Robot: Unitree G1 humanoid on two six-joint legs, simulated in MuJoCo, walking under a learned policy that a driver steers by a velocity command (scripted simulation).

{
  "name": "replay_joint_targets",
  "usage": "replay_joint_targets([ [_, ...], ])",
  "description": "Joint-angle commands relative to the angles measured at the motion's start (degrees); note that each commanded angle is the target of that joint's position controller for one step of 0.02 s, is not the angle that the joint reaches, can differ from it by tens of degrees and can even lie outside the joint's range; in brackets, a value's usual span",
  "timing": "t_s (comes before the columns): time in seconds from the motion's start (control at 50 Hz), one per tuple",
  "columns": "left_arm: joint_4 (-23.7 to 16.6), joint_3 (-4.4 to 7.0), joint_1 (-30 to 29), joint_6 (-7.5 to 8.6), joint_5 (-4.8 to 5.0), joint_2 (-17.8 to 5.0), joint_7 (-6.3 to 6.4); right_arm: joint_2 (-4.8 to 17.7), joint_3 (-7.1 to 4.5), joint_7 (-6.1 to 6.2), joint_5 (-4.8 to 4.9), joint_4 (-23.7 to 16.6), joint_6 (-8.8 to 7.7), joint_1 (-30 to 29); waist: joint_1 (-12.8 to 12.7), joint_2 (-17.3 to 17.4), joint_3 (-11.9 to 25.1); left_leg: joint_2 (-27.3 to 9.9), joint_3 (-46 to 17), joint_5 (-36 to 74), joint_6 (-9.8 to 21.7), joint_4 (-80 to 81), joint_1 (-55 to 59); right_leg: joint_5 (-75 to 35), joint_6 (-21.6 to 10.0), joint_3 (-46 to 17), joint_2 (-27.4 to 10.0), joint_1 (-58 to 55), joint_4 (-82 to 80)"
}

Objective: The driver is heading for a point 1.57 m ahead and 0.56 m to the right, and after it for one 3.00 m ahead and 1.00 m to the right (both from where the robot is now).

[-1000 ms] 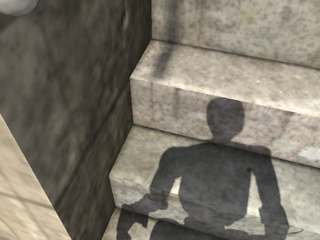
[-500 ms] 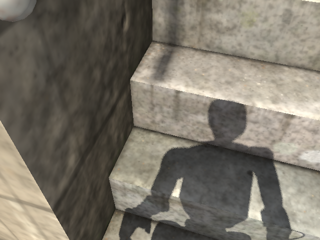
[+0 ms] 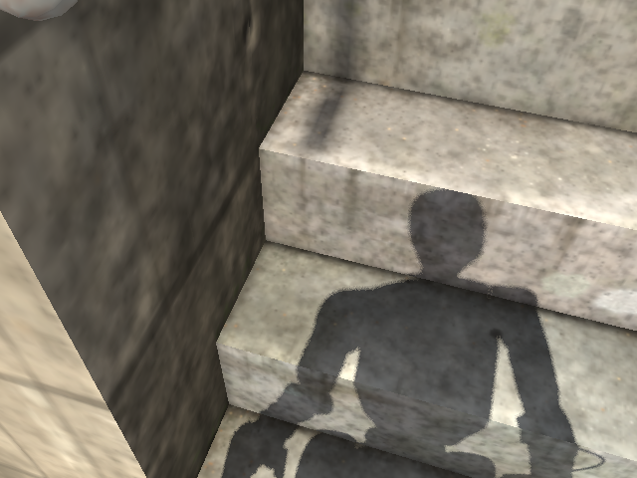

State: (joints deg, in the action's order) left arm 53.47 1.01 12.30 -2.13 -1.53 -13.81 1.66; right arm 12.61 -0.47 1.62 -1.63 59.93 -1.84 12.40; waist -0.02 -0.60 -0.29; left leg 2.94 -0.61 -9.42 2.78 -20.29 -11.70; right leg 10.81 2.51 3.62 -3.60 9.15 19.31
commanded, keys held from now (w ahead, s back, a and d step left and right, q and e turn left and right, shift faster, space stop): w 0.90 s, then no key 0.10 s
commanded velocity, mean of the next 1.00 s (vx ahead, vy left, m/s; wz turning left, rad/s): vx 0.02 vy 0.00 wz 0.00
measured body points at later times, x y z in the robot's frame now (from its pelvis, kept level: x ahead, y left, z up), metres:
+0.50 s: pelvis +0.00 +0.00 +0.00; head +0.02 +0.00 +0.45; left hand +0.07 +0.26 -0.14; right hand +0.05 -0.26 -0.14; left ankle +0.01 +0.09 -0.75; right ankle -0.01 -0.15 -0.75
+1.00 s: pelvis +0.01 -0.01 +0.00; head +0.01 -0.01 +0.45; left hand +0.07 +0.25 -0.14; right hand +0.06 -0.26 -0.15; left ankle +0.01 +0.09 -0.75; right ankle -0.01 -0.15 -0.75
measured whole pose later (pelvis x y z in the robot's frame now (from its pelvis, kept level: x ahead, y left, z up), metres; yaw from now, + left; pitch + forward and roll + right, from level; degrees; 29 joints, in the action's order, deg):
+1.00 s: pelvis +0.01 -0.01 +0.00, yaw +0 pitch +1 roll +1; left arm 52.5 0.6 14.4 -1.5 -1.9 -13.8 1.5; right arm 11.6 -0.5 3.3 -1.4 58.5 -1.8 14.0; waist -0.2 -1.5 0.8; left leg 3.4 -1.0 -10.7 2.1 -21.4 -11.8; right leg 12.0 2.0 0.7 -3.7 10.4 22.5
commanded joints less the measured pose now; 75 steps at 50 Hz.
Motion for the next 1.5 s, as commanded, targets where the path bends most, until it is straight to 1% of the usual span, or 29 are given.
replay_joint_targets([
  [0.02, -2.6, 1.14, 0.5, 0.57, 0.02, -6.1, 0.18, 6.3, -1.14, 0.17, 0.05, -1.9, -0.45, 1.3, 0.0, 1.2, 1.1, -7.3, -7.7, 3.0, 0.6, 4.8, -1.1, -2.8, -1.5, -4.3, -3.3, -1.1, -2.2],
  [0.3, -2.3, 1.08, 1.9, 0.61, 0.11, -6.0, 0.23, 6.2, -1.32, 0.28, 0.13, -2.1, -0.38, 2.7, 0.0, 0.9, 0.6, -7.1, -7.6, 4.4, 0.7, 4.4, -0.9, -3.5, -1.7, -4.4, -3.2, -0.8, -2.2],
  [0.9, -2.6, 1.19, 3.0, 0.71, 0.17, -6.1, 0.20, 6.0, -1.60, 0.28, 0.23, -2.6, -0.49, 3.4, 0.0, 0.9, 0.4, -7.0, -7.6, 5.3, 0.5, 4.0, -0.5, -4.1, -1.9, -4.7, -3.0, -0.9, -2.3],
  [0.92, -4.9, 3.41, 0.5, -0.72, 1.66, -12.6, 0.74, 13.7, -4.03, 2.28, 0.29, -6.6, -1.16, 7.6, 6.1, -3.2, 2.2, -18.4, -24.8, -11.6, 4.5, 8.6, 10.8, 13.2, -0.4, 1.9, 4.5, 13.8, 15.1],
  [0.94, -3.5, -0.47, 3.7, 0.10, 0.09, 2.4, 0.92, 4.9, -0.46, 2.55, -0.84, -3.4, -0.95, 0.5, -2.2, 14.0, 6.8, -13.9, -16.0, -22.2, 7.4, 9.9, -3.8, 13.4, -0.9, -8.2, -3.9, -1.2, 12.7],
  [0.96, -4.1, -1.29, 5.8, 0.94, -0.52, 2.6, 0.02, -1.5, 0.95, 2.19, -0.04, -5.4, -0.51, -6.7, -5.6, 12.4, -0.2, -7.6, -9.2, -22.5, 2.3, 9.7, -10.1, 5.5, -1.4, -6.4, -3.1, -3.5, 0.5],
  [0.98, -4.3, -0.69, 0.8, 1.84, -1.37, -2.0, -0.44, 1.1, 0.07, 1.84, 0.82, -4.5, -0.41, -2.7, -1.4, 4.4, -5.0, -5.9, -7.2, -12.2, 0.8, 7.7, -9.6, -3.4, -1.3, -5.8, -2.2, -1.2, -2.8],
  [1.0, -4.2, 0.12, 0.3, 2.64, -0.84, -6.2, -0.81, 3.7, -0.67, 2.07, 0.38, -3.2, -0.17, 1.8, 0.4, -0.3, -3.7, -5.3, -6.3, -4.3, 0.2, 6.4, -6.1, -9.0, -1.5, -6.1, -3.0, -0.2, -2.6],
  [1.02, -2.5, 0.63, 2.1, 2.89, 0.27, -7.8, -1.12, 4.0, -0.37, 1.79, -0.37, -3.0, -0.20, 5.6, 2.1, -5.3, -2.2, -5.4, -6.1, -0.4, -0.5, 7.6, -0.9, -7.0, -2.2, -6.1, -2.9, 2.2, -1.5],
  [1.04, -2.9, 0.30, 2.2, 3.08, 1.01, -6.4, -1.46, 6.3, -0.74, 1.50, -0.26, -3.0, -0.36, 4.1, 0.5, -3.7, -1.9, -5.3, -5.9, 3.8, -0.7, 5.2, 1.8, -8.4, -2.3, -6.4, -2.9, 2.5, -2.7],
  [1.06, -2.8, 0.06, 1.9, 3.15, 0.68, -5.7, -1.78, 6.3, -0.82, 0.98, -0.01, -3.3, -0.68, 3.6, 0.6, -1.8, -0.8, -5.6, -5.7, 8.8, -0.3, 3.6, 2.9, -10.9, -2.1, -6.5, -3.2, 1.7, -2.9],
  [1.08, -2.9, 0.45, 1.7, 3.18, 0.45, -7.0, -1.75, 5.8, -0.78, 0.77, 0.26, -3.4, -0.89, 3.8, 0.8, -1.5, 1.2, -6.1, -5.7, 12.3, 0.1, 2.6, 3.9, -12.8, -2.1, -6.5, -3.0, 0.2, -2.6],
  [1.1, -4.3, 0.28, 0.1, 3.64, 0.02, -6.1, -1.79, 6.4, -0.94, 0.60, 0.53, -3.4, -0.92, 3.0, 0.8, -0.7, 2.4, -6.2, -5.7, 13.7, 0.2, 2.4, 4.3, -14.7, -1.9, -6.5, -3.4, -1.1, -2.8],
  [1.14, -4.3, 0.39, 0.4, 3.77, 0.12, -6.0, -1.83, 6.0, -1.03, 0.48, 0.50, -3.5, -0.72, 2.5, 0.6, -1.1, 3.2, -6.7, -6.2, 13.8, 0.3, 2.6, 4.1, -15.9, -1.8, -6.2, -3.4, -2.5, -2.6],
  [1.18, -4.6, 0.42, 0.3, 3.49, 0.21, -5.6, -1.76, 5.8, -1.08, 0.37, 0.43, -3.4, -0.57, 2.0, 0.4, -0.9, 3.0, -6.8, -6.2, 12.7, 0.1, 2.9, 3.7, -15.2, -1.8, -6.1, -3.3, -2.9, -2.7],
  [1.26, -5.5, 0.55, -0.5, 2.76, 0.01, -5.3, -1.41, 5.6, -1.16, -0.08, 0.38, -3.2, -0.68, 0.9, 0.2, -0.1, 2.5, -7.0, -6.5, 10.6, -0.3, 3.3, 2.4, -13.0, -1.8, -6.1, -3.3, -3.2, -3.1],
  [1.28, -5.7, 0.46, -0.4, 2.39, 0.14, -4.8, -1.11, 6.1, -1.38, -0.36, 0.49, -2.8, -0.72, 0.6, -0.4, -0.4, 2.0, -7.4, -6.6, 10.8, -0.5, 3.4, 1.6, -12.6, -1.7, -5.8, -3.3, -3.7, -3.0],
  [1.3, -4.5, 0.73, 1.3, 1.61, 0.26, -5.6, -0.84, 5.6, -1.27, -0.64, 0.43, -2.6, -0.86, 1.4, -0.5, -0.4, 1.9, -7.4, -6.5, 11.5, -0.7, 3.3, 0.8, -12.2, -1.9, -5.7, -2.8, -4.0, -2.6],
  [1.32, -4.5, 0.77, 1.6, 1.01, 0.18, -5.6, -0.61, 5.7, -1.29, -0.90, 0.46, -2.4, -1.03, 1.5, -0.6, 0.5, 1.8, -7.3, -6.3, 10.8, -0.9, 3.2, 0.6, -11.6, -2.1, -5.8, -2.7, -4.1, -2.6],
  [1.36, -4.9, 0.80, 0.7, 0.46, -0.04, -5.4, -0.43, 5.7, -1.26, -1.21, 0.39, -2.3, -1.21, 0.7, -0.5, 1.3, 1.6, -7.4, -6.4, 8.9, -1.1, 3.3, -0.1, -10.1, -2.2, -6.0, -2.8, -3.9, -2.7],
  [1.38, -4.3, 1.39, 1.2, -0.11, 0.89, -7.0, 0.20, 6.9, -1.44, -1.55, -0.48, -4.6, -1.66, -1.7, 0.5, 0.1, 1.1, -8.7, -7.6, 9.8, -0.9, 3.4, 0.3, -8.3, -2.0, -5.2, -1.6, -2.3, -1.3],
  [1.4, -4.9, 1.32, 1.0, -0.37, 0.61, -6.3, 0.50, 7.5, -1.54, -1.63, -0.39, -4.5, -1.82, -2.3, -0.1, 2.1, 1.9, -8.9, -8.1, 8.9, -0.7, 3.3, -0.1, -7.2, -1.9, -5.5, -1.9, -2.7, -1.4],
  [1.42, -5.2, 1.29, 0.8, -0.49, 0.31, -6.1, 0.55, 7.0, -1.40, -1.59, -0.15, -4.5, -1.84, -2.2, 0.0, 2.7, 1.9, -8.9, -8.1, 7.4, -0.6, 3.4, -0.7, -6.6, -1.8, -5.8, -2.1, -2.8, -1.5],
  [1.44, -4.6, 1.52, 2.1, -0.35, 0.00, -6.3, 0.67, 6.7, -1.34, -1.74, -0.05, -4.0, -1.70, -1.3, -0.2, 3.8, 2.6, -8.3, -7.7, 4.8, -0.7, 3.2, -0.7, -4.6, -1.3, -5.8, -2.0, -3.3, -1.9],
  [1.46, -4.4, 1.62, 1.8, -0.28, 0.14, -6.6, 0.89, 6.1, -1.19, -1.54, 0.16, -3.7, -1.56, -1.1, 0.2, 2.2, 1.4, -8.1, -7.4, 2.9, -0.8, 3.8, -1.4, -4.3, -1.3, -6.0, -1.9, -3.0, -2.7],
  [1.48, -4.4, 1.63, 1.3, -0.15, 0.21, -6.4, 0.88, 6.2, -1.14, -1.43, 0.11, -3.7, -1.51, -1.0, 0.5, 1.9, 0.4, -8.0, -7.3, 2.0, -1.0, 3.9, -1.8, -4.6, -1.4, -6.0, -1.9, -2.4, -2.7],
  [1.5, -4.3, 1.64, 1.4, -0.03, 0.22, -6.3, 0.83, 6.4, -1.15, -1.32, 0.06, -3.5, -1.49, -0.9, 0.5, 1.8, 0.1, -7.9, -7.2, 1.7, -1.1, 3.8, -1.8, -5.0, -1.5, -6.1, -2.0, -2.1, -2.9],
])
Keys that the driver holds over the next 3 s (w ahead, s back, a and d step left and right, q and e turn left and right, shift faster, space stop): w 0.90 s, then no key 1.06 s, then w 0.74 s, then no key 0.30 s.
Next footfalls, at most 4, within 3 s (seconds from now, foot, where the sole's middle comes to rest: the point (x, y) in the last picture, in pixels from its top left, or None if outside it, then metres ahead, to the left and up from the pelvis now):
none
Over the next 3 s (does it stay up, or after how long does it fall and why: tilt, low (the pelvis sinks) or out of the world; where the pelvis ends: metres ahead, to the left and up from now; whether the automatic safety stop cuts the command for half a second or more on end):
stays up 0.01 0.00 0.00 its command is cut before an obstacle from the start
